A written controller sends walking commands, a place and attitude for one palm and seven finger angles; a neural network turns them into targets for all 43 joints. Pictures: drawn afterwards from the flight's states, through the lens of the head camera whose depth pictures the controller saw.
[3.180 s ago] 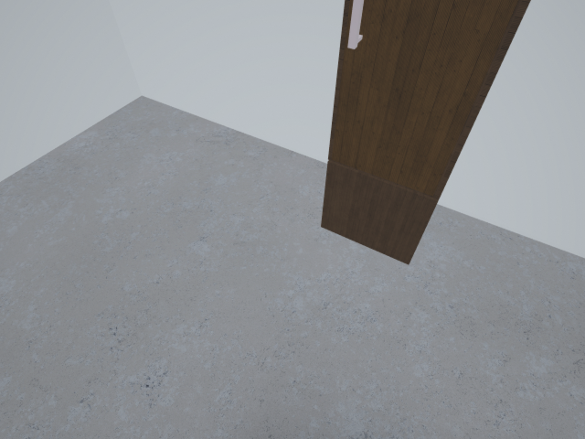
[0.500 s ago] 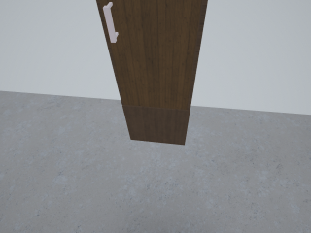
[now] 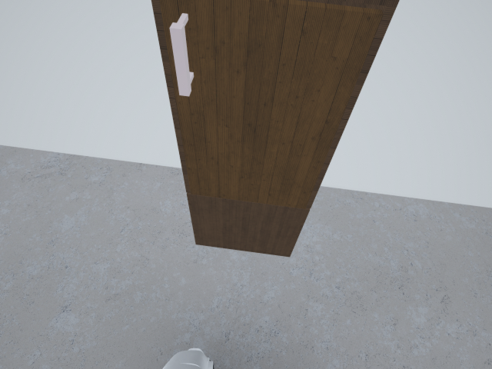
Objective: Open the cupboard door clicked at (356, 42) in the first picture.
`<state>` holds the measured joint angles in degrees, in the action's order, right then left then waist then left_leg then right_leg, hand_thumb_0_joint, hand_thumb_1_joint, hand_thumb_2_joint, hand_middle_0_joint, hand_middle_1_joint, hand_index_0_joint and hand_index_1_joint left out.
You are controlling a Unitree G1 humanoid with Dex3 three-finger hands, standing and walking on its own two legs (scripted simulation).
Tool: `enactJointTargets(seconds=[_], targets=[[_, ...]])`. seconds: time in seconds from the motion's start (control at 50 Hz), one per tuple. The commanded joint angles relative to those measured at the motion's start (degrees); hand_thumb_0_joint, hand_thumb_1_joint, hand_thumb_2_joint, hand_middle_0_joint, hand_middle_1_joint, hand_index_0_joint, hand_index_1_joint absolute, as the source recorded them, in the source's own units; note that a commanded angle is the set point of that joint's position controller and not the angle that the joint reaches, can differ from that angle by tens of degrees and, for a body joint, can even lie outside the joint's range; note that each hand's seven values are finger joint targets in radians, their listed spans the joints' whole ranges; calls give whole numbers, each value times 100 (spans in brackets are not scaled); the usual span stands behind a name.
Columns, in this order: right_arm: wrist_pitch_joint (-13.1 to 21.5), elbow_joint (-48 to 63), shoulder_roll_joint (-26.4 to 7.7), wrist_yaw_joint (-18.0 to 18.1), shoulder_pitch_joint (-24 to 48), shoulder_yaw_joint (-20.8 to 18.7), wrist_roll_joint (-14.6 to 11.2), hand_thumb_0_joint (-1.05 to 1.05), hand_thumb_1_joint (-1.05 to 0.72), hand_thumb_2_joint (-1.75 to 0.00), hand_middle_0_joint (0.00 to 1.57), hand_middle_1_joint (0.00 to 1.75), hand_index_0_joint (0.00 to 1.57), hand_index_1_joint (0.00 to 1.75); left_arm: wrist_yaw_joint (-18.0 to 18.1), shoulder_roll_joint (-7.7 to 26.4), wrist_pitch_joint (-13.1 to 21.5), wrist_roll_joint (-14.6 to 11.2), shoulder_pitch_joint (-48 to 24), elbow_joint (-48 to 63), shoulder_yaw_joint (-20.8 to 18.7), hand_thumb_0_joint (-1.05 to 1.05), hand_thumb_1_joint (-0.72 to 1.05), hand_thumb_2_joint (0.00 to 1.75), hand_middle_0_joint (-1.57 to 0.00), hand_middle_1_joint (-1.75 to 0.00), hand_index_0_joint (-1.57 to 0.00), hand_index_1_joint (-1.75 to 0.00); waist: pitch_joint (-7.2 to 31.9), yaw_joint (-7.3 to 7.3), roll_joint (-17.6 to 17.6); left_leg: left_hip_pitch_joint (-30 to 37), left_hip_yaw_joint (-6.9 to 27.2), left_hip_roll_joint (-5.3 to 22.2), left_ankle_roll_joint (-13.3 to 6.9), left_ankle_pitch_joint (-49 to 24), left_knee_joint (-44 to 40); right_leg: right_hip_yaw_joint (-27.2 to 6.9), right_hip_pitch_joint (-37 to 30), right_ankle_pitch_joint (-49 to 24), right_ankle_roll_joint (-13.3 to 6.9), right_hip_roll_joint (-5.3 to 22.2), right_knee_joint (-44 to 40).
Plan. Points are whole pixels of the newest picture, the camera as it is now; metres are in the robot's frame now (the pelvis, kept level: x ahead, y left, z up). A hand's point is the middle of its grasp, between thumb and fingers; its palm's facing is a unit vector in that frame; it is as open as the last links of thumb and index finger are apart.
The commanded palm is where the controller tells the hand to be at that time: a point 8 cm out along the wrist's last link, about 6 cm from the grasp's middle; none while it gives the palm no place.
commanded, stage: come to a stop and stand still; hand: left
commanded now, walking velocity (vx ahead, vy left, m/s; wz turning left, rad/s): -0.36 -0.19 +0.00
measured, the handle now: (184, 56) +0.60 +0.17 +0.17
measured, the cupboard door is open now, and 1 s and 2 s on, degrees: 0 0 0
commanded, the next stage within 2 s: look again from close up in 1.24 s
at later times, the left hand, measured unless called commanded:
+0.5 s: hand (133, 354) +0.15 +0.21 -0.16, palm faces +0.01 -0.98 -0.22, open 7.3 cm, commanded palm none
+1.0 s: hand out of the picture +0.07 +0.18 -0.15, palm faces -0.01 -0.97 -0.23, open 7.4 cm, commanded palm none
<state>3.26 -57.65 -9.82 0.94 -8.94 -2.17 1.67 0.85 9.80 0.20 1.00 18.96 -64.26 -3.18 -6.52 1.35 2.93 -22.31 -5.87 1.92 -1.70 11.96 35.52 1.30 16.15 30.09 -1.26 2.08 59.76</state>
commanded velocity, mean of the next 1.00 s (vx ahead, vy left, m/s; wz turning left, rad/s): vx -0.09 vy -0.03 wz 0.00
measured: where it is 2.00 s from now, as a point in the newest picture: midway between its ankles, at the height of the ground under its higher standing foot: outside the picture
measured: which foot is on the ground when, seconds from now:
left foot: down 0.00-1.00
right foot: up 0.00-0.14, down 0.16-0.42, up 0.44-0.66, down 0.68-1.00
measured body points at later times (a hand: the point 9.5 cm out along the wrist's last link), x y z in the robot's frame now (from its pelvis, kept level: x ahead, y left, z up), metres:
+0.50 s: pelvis +0.06 +0.02 +0.02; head +0.11 +0.04 +0.46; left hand +0.15 +0.26 -0.14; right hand +0.09 -0.22 -0.13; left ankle +0.04 +0.11 -0.72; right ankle +0.04 -0.11 -0.69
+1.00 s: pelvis +0.02 +0.00 +0.01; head +0.02 -0.01 +0.46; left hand +0.07 +0.23 -0.13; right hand +0.08 -0.24 -0.14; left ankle +0.04 +0.11 -0.72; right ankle +0.02 -0.13 -0.72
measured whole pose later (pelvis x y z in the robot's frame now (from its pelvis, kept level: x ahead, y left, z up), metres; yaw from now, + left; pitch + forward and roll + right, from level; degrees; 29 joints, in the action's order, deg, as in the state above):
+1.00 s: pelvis +0.02 +0.00 +0.01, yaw -2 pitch -2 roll +0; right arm 0.0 -55.4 -10.2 0.9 -13.3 -0.7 1.0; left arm 1.4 10.2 -0.4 0.9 15.5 -56.8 0.5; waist -0.3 0.0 -1.2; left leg -14.1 -1.0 0.5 -0.1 16.1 31.9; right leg -0.8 12.9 17.4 0.3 0.1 31.9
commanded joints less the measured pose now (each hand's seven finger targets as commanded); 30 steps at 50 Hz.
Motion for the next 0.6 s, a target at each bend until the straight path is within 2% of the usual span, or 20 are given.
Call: enactJointTargets(seconds=[0.0,0.02,0.06,0.1,0.16,0.18,0.2,0.22,0.24,0.26,0.3,0.32,0.34,0.36,0.38,0.4,0.42,0.44,0.48,0.58], targets=[[-103,153,-735,149,-207,4,-10,0,-90,-90,20,30,20,30,27,112,-14,-13,326,321,56,0,90,90,-20,-30,-20,-30,546,52,-1000,197,1429,1490,-827,-1314,-2047,-179,-36,-318,154,242,-1007],[-156,142,-812,158,-141,-21,-26,0,-90,-90,20,30,20,30,34,117,-67,-20,468,250,67,0,90,90,-20,-30,-20,-30,762,62,-903,171,1334,1516,-833,-1091,-1969,-36,-372,-424,200,149,-1510],[-282,64,-859,161,-91,-74,-87,0,-90,-90,20,30,20,30,40,193,-124,24,624,185,52,0,90,90,-20,-30,-20,-30,741,112,-734,51,1224,1386,-713,-424,-1785,151,-699,-1173,246,-37,-2316],[-343,58,-793,135,-108,-121,-116,0,-90,-90,20,30,20,30,57,452,-107,72,554,326,-4,0,90,90,-20,-30,-20,-30,479,122,-527,-110,1096,1072,-425,-377,-1451,-180,-694,-1923,147,9,-2973],[-433,85,-633,73,-314,-204,-124,0,-90,-90,20,30,20,30,38,890,-99,99,-74,663,-92,0,90,90,-20,-30,-20,-30,478,-157,-277,424,660,327,12,128,-673,-1052,149,-2721,-332,685,-3504],[-479,73,-518,67,-432,-214,-117,0,-90,-90,20,30,20,30,37,982,-80,92,-264,727,-107,0,90,90,-20,-30,-20,-30,608,-228,437,611,367,81,130,182,-108,-1388,205,-3005,-542,999,-3724],[-502,41,-442,57,-600,-208,-122,0,-90,-90,20,30,20,30,53,1029,-65,80,-377,763,-126,0,90,90,-20,-30,-20,-30,733,-296,904,792,290,-89,203,282,357,-1507,207,-3562,-772,1260,-3887],[-522,8,-425,61,-634,-216,-109,0,-90,-90,20,30,20,30,76,988,-65,63,-498,806,-129,0,90,90,-20,-30,-20,-30,735,-283,956,669,343,-151,231,960,820,-1469,56,-4282,-963,1407,-3922],[-531,19,-434,73,-630,-219,-111,0,-90,-90,20,30,20,30,105,979,-81,75,-592,840,-147,0,90,90,-20,-30,-20,-30,764,-272,783,477,456,-167,239,1398,1131,-1417,-192,-4951,-1083,1452,-3792],[-522,25,-410,85,-628,-201,-130,0,-90,-90,20,30,20,30,138,986,-87,81,-674,852,-169,0,90,90,-20,-30,-20,-30,797,-272,690,300,573,-128,247,1560,990,-1300,-555,-5610,-1134,1450,-3572],[-498,33,-409,89,-626,-166,-144,0,-90,-90,20,30,20,30,173,1024,-80,48,-639,805,-198,0,90,90,-20,-30,-20,-30,906,-237,561,356,606,-39,286,1026,79,-1096,-1106,-6311,-952,1334,-3125],[-463,-9,-466,98,-706,-149,-142,0,-90,-90,20,30,20,30,179,1032,-81,13,-640,777,-196,0,90,90,-20,-30,-20,-30,1037,-252,411,642,645,68,276,-43,-593,-957,-1219,-6196,-758,1168,-2849],[-409,-39,-610,115,-781,-151,-118,0,-90,-90,20,30,20,30,180,922,-90,-32,-589,798,-181,0,90,90,-20,-30,-20,-30,1235,-222,-94,1265,844,426,174,-2116,-1049,-654,-951,-5443,-425,796,-2563],[-389,6,-866,147,-773,-174,-54,0,-90,-90,20,30,20,30,180,738,-100,-54,-559,867,-129,0,90,90,-20,-30,-20,-30,1208,-167,-858,1662,1311,1021,-118,-4061,-1043,-268,-475,-4046,-55,239,-2285],[-387,-6,-987,192,-859,-200,-59,0,-90,-90,20,30,20,30,194,618,-127,-36,-654,911,-82,0,90,90,-20,-30,-20,-30,1116,-214,-1375,1977,1597,1463,-483,-5664,-1167,17,-50,-1828,128,-100,-1852],[-388,-48,-1022,234,-903,-195,-57,0,-90,-90,20,30,20,30,202,627,-190,-30,-779,951,-73,0,90,90,-20,-30,-20,-30,930,-252,-1764,2097,1837,1744,-800,-6545,-1215,-96,352,-97,165,-247,-1323],[-402,-62,-1047,284,-998,-204,-32,0,-90,-90,20,30,20,30,188,693,-269,-24,-966,953,-87,0,90,90,-20,-30,-20,-30,785,-343,-1434,1987,1918,1866,-976,-6370,-1239,-370,529,332,167,-261,-759],[-419,-20,-1052,300,-854,-198,-2,0,-90,-90,20,30,20,30,179,607,-278,-37,-960,949,-103,0,90,90,-20,-30,-20,-30,706,-227,-1243,2031,1800,1780,-1064,-6081,-1145,-463,673,270,157,-249,-632],[-435,57,-1102,292,-705,-213,14,0,-90,-90,20,30,20,30,129,552,-266,-33,-1012,947,-99,0,90,90,-20,-30,-20,-30,727,-215,-1131,2119,1581,1560,-939,-5417,-1126,-364,688,-28,193,-265,-825],[-414,-1,-1096,221,-735,-240,-24,0,-90,-90,20,30,20,30,70,516,-217,-33,-846,886,-57,0,90,90,-20,-30,-20,-30,900,-194,-1203,1879,1404,1300,-687,-4018,-1270,-3,-225,-934,168,-297,-2403]])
